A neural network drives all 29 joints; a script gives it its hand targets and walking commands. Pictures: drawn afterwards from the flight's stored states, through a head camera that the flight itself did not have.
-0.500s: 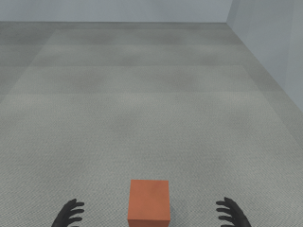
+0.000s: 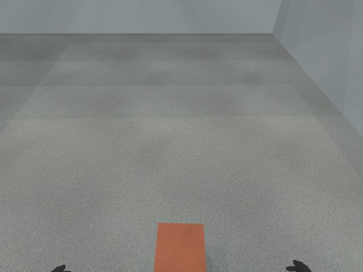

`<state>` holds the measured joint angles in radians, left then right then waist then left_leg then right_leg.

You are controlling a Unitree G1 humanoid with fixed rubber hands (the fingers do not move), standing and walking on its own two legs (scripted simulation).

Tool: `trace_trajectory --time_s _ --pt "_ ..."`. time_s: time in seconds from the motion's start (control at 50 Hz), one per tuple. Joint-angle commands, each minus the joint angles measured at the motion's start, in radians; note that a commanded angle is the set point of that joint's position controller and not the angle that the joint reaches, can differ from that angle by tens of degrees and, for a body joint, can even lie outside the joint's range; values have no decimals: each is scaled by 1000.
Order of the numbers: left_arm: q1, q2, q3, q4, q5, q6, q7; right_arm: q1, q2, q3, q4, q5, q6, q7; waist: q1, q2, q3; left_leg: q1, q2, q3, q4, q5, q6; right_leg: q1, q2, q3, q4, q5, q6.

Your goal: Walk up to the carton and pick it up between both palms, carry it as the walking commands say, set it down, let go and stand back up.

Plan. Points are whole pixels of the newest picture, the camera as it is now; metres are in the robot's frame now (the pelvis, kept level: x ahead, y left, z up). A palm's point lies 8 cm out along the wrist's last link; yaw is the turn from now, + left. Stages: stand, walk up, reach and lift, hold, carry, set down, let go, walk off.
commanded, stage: stand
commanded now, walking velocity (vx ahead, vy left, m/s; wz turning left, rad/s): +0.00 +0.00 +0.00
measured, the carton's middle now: (180, 255) +0.38 -0.01 -0.65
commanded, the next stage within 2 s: none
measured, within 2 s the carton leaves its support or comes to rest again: neither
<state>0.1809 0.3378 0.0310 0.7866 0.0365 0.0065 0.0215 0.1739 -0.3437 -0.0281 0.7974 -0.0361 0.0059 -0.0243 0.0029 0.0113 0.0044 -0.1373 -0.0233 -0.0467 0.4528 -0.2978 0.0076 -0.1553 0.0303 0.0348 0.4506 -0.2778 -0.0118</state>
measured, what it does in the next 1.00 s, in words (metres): stands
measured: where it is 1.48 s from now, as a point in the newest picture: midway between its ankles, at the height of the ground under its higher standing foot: outside the picture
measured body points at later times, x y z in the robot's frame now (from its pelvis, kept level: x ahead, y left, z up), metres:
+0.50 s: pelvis -0.01 +0.00 +0.00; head -0.02 -0.01 +0.45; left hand +0.10 +0.30 -0.10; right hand +0.10 -0.31 -0.11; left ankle -0.03 +0.12 -0.74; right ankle -0.02 -0.11 -0.74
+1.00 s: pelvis -0.02 +0.00 +0.01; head -0.02 -0.01 +0.46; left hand +0.08 +0.31 -0.10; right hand +0.08 -0.32 -0.11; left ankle -0.03 +0.12 -0.74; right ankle -0.02 -0.11 -0.74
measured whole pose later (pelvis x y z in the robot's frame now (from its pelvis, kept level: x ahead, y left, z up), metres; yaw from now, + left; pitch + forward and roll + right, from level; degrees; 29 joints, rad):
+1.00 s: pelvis -0.02 +0.00 +0.01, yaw +0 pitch -3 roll +0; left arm 0.14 0.38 0.01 1.00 0.02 -0.01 0.01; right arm 0.14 -0.39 0.00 1.01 -0.02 -0.01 -0.02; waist 0.01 0.01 0.02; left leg -0.08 -0.02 -0.05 0.34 -0.21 0.00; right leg -0.11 0.03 0.04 0.35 -0.20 -0.01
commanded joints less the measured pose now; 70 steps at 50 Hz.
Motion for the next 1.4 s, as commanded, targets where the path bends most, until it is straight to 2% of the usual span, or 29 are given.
trace_trajectory --time_s 0.0,0.64,1.38 --pt "-29 156 35 -38 -2 -15 5 -31 -153 -33 -37 2 -16 -5 1 -6 -44 12 100 -78 -52 336 -5 26 -103 82 -54 306 0" --pt "-64 201 15 125 -14 -21 -2 -61 -194 -11 127 14 -24 1 3 -11 0 23 120 -92 -147 227 7 46 -126 112 -141 222 -9" --pt "-96 227 0 208 -22 -26 -7 -77 -218 -6 196 20 -27 8 3 -9 -5 35 131 -93 -175 228 13 52 -137 112 -166 230 -13"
